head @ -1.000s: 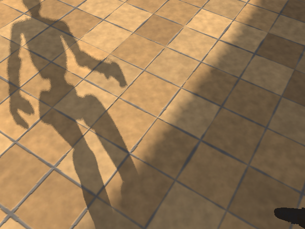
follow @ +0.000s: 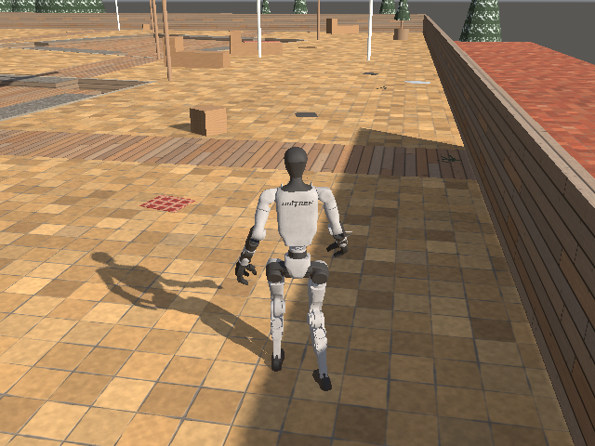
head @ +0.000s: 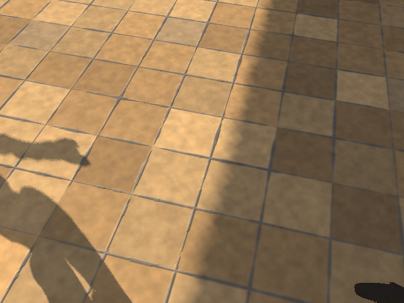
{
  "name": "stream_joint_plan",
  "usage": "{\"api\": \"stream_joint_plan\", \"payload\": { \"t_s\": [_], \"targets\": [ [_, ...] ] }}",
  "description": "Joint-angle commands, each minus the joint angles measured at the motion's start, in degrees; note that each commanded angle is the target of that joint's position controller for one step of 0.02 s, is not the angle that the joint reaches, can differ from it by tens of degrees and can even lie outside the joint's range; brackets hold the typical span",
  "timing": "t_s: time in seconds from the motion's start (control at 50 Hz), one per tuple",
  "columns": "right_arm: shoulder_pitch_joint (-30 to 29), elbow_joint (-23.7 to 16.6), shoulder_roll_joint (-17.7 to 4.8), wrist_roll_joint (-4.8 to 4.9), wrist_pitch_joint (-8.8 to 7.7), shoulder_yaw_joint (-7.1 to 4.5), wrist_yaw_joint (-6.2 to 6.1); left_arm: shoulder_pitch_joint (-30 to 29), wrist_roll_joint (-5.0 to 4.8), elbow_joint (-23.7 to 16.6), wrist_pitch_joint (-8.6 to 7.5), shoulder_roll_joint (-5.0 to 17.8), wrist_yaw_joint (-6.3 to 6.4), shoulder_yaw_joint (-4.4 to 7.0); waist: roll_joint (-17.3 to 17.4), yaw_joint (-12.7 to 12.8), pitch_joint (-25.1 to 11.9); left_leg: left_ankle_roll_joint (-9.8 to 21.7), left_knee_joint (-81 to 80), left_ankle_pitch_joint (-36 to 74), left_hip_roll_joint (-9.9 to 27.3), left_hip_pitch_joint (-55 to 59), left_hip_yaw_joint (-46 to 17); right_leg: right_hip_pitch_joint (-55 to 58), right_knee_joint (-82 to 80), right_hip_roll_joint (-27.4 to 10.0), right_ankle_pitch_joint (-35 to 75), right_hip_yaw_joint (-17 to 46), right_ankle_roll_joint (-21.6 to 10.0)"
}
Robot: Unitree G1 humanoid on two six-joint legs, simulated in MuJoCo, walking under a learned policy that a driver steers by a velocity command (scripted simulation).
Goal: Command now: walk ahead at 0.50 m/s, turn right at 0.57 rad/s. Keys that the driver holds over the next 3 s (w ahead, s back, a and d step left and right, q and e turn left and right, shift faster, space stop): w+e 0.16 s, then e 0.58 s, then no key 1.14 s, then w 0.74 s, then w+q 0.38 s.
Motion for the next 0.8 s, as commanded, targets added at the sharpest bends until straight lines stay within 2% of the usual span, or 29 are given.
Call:
{"api": "stream_joint_plan", "payload": {
  "t_s": [0.02, 0.04, 0.06, 0.08, 0.12, 0.16, 0.2, 0.24, 0.28, 0.34, 0.38, 0.4, 0.42, 0.44, 0.46, 0.48, 0.5, 0.52, 0.54, 0.56, 0.58, 0.62, 0.66, 0.7, 0.74, 0.8],
  "targets": [
    [13.9, -0.4, -9.1, 0.54, 0.43, -3.60, -0.35, -0.3, -0.47, -5.7, -1.12, 7.7, 0.04, 0.98, 10.4, -8.1, -7.0, 10.5, -14.8, -25.5, 23.3, 35.6, -35.0, -34.1, 26.1, -5.0, 2.1, -2.4, 1.3],
    [11.4, -0.6, -7.9, 0.07, 0.68, -3.08, -0.40, -3.2, 0.15, -6.1, -0.83, 7.4, 0.15, 1.11, 6.7, -7.5, -3.6, 9.1, -15.1, -16.9, 20.8, 29.9, -27.1, -32.6, 25.5, -6.8, 6.3, -4.0, 1.7],
    [9.9, -0.1, -6.5, -0.12, 0.85, -2.66, -0.45, -5.1, 0.62, -6.8, -0.82, 6.8, -0.02, 1.25, 6.4, -6.8, -0.9, 8.8, -16.1, -9.8, 18.5, 25.7, -21.4, -31.8, 23.1, -8.2, 9.1, -4.1, 2.0],
    [9.2, 0.3, -5.8, -0.45, 0.79, -2.37, -0.63, -5.1, 0.32, -7.1, -0.66, 5.8, -0.41, 1.31, 8.1, -5.8, 0.0, 8.2, -17.3, -5.5, 17.0, 22.7, -17.0, -29.5, 21.7, -9.7, 10.9, -4.5, 2.1],
    [9.1, 1.2, -5.3, -0.15, 0.42, -2.41, -0.67, -5.0, -0.14, -7.3, -0.10, 3.8, -0.81, 1.05, 9.0, -5.2, 0.4, 8.7, -19.6, -1.1, 15.7, 20.6, -11.3, -28.1, 19.9, -10.4, 12.4, -6.1, 2.4],
    [9.5, 2.3, -6.7, 0.08, 0.09, -2.94, -0.65, -6.9, 0.17, -8.4, 0.29, 2.5, -0.97, 0.73, 7.6, -5.1, 1.3, 9.9, -21.2, 2.9, 16.5, 20.3, -7.9, -29.9, 16.9, -11.0, 14.7, -6.4, 3.0],
    [8.4, 3.1, -7.9, -0.17, 0.42, -3.32, -0.86, -9.1, 0.62, -9.3, 0.39, 2.0, -1.02, 0.56, 6.4, -4.6, 2.5, 10.4, -20.5, 17.1, 16.7, 20.3, -3.0, -30.5, 11.5, -10.8, 17.6, -7.1, 4.0],
    [7.0, 3.7, -8.9, 0.03, 1.20, -3.53, -1.31, -10.5, 0.94, -9.6, 0.09, 1.2, -1.54, 0.24, 6.4, -4.7, 1.9, 9.3, -18.9, 26.4, 15.0, 19.9, 3.2, -27.1, 3.8, -10.2, 23.5, -9.7, 4.3],
    [7.4, 4.5, -9.7, 0.34, 2.00, -3.61, -1.83, -13.6, 0.98, -10.2, -0.21, 0.3, -2.41, -0.06, 6.3, -5.9, 1.4, 8.2, -17.7, 29.0, 14.0, 19.5, 7.3, -22.8, -3.6, -9.0, 29.7, -12.2, 3.8],
    [8.7, 5.9, -11.2, 1.41, 2.91, -4.00, -2.13, -16.2, 0.83, -11.6, -0.01, 1.2, -3.78, 0.43, 6.6, -6.3, 0.4, 7.1, -14.4, 30.4, 15.3, 23.2, 8.8, -19.7, -9.9, -7.7, 29.6, -13.7, 2.0],
    [7.7, 5.7, -12.5, 2.40, 3.46, -4.57, -2.42, -14.5, 1.20, -12.0, 0.26, 3.4, -4.27, 1.50, 7.4, -4.4, -1.3, 6.1, -8.7, 37.4, 16.2, 25.3, 9.2, -16.2, -12.1, -5.8, 24.6, -15.0, -0.3],
    [7.0, 5.5, -12.8, 2.87, 3.74, -4.82, -2.61, -11.1, 1.33, -11.3, 0.36, 4.8, -4.27, 2.29, 7.3, -2.4, -2.9, 5.3, -3.1, 40.9, 15.9, 25.4, 9.8, -12.0, -14.2, -4.2, 23.4, -15.8, -1.7],
    [6.5, 5.2, -11.8, 3.00, 4.00, -4.55, -2.67, -4.7, 1.39, -9.6, 0.32, 7.0, -3.82, 3.57, 5.3, 1.0, -5.9, 3.6, 6.4, 38.8, 13.6, 23.4, 11.4, -3.6, -19.0, -2.2, 27.9, -16.4, -3.5],
    [9.1, 4.7, -9.7, 1.42, 3.74, -3.73, -2.38, 0.1, 1.34, -9.0, 0.54, 10.7, -2.49, 4.83, -1.3, 2.9, -9.5, 0.2, 21.1, 21.9, 9.8, 12.9, 12.0, 9.4, -20.8, -6.8, 45.9, -8.9, -6.7],
    [15.2, 3.4, -3.0, -2.81, 3.41, -1.63, -1.35, -2.2, 1.81, -10.7, 0.94, 15.9, -1.14, 4.81, -16.6, -4.0, -14.4, -3.8, 41.8, -32.9, 0.9, -7.2, 10.0, 25.5, -13.4, -21.7, 76.6, 11.7, -16.0],
    [16.3, 3.6, -7.7, -1.07, 3.06, -1.62, -0.49, -2.8, 2.57, -13.1, 0.43, 13.7, -1.74, 4.04, -11.5, -0.9, -27.6, -4.1, 50.9, -33.5, -1.1, -10.7, -2.9, 28.4, -20.7, -28.1, 59.3, 26.9, -24.0],
    [9.8, 2.8, -11.0, 0.99, 3.37, -2.63, -0.35, -5.8, 2.04, -13.4, 0.23, 10.5, -2.18, 3.40, -4.3, 0.5, -21.3, -3.3, 49.9, -26.9, 1.6, -13.4, -4.2, 23.0, -23.7, -24.1, 48.6, 20.7, -20.7],
    [6.8, 1.8, -10.2, 1.01, 3.83, -2.44, -0.85, -8.5, 0.95, -12.8, 0.29, 8.7, -1.96, 2.90, -1.3, -0.9, -14.0, -3.2, 45.7, -22.1, 3.3, -14.8, -3.4, 15.8, -25.0, -20.8, 41.8, 15.4, -17.2],
    [5.9, 2.3, -9.5, 0.32, 4.49, -2.38, -1.58, -10.2, 0.55, -12.8, 0.57, 7.5, -1.62, 2.45, 1.0, -2.2, -10.0, -3.5, 41.8, -19.5, 4.8, -13.4, -3.5, 9.0, -26.3, -18.5, 38.4, 12.6, -15.0],
    [6.2, 2.1, -9.7, 0.03, 5.14, -2.53, -1.95, -11.9, 0.90, -12.9, 0.89, 7.5, -1.28, 2.39, 0.1, -4.0, -7.8, -3.7, 38.0, -17.9, 5.2, -9.7, -3.6, 2.6, -27.5, -16.9, 37.4, 10.6, -14.2],
    [7.0, 2.4, -9.3, -0.09, 5.60, -2.51, -1.99, -12.9, 1.70, -13.1, 1.14, 7.9, -1.08, 2.47, -1.3, -5.1, -7.1, -3.9, 35.3, -16.9, 4.5, -6.2, -2.8, -1.8, -28.2, -15.5, 38.0, 9.2, -13.6],
    [7.9, 2.9, -7.4, -0.29, 5.83, -2.03, -2.28, -13.1, 2.20, -12.7, 1.29, 8.3, -0.48, 2.77, -2.6, -5.4, -7.8, -4.8, 29.1, -16.1, 3.2, -3.2, -1.9, -4.7, -28.0, -14.1, 41.7, 7.2, -13.6],
    [6.6, 2.7, -6.5, -0.33, 6.09, -1.69, -2.49, -12.5, 1.76, -12.2, 1.72, 9.1, 0.30, 3.11, -2.9, -4.9, -9.1, -5.6, 24.2, -13.8, 2.5, -2.0, -2.4, -5.0, -27.6, -13.4, 38.6, 7.5, -13.1],
    [5.0, 2.3, -6.2, -0.08, 6.48, -1.60, -2.36, -13.1, 1.40, -12.2, 2.42, 9.3, 0.87, 3.23, -3.9, -4.4, -9.1, -5.8, 20.3, -10.7, 1.9, -0.4, -2.9, -6.5, -28.0, -12.3, 29.7, 8.5, -11.9],
    [3.4, 1.7, -6.2, 0.15, 6.56, -1.67, -2.14, -13.3, 1.45, -12.1, 2.98, 9.0, 1.02, 3.21, -5.4, -3.8, -7.9, -5.6, 16.6, -9.5, 1.3, 1.0, -3.2, -7.8, -28.5, -11.5, 21.9, 10.3, -10.9],
    [3.2, 1.3, -6.4, 0.40, 5.99, -1.79, -1.59, -12.5, 1.66, -11.6, 3.42, 7.8, 0.76, 2.74, -7.3, -2.8, -7.7, -4.6, 10.8, -10.0, 1.5, 3.5, -2.5, -6.0, -26.6, -12.2, 20.2, 12.2, -10.0]
  ]
}}
Next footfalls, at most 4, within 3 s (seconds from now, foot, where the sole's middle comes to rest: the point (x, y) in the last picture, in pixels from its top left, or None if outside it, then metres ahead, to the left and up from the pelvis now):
0.44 right None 0.34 -0.15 -0.76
0.88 left None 0.41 0.06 -0.76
1.18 right None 0.24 -0.14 -0.76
2.56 right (322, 278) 0.59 -0.35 -0.76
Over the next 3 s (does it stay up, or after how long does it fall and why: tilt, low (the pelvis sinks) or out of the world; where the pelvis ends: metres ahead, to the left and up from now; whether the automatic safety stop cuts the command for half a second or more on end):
stays up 0.70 -0.30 0.01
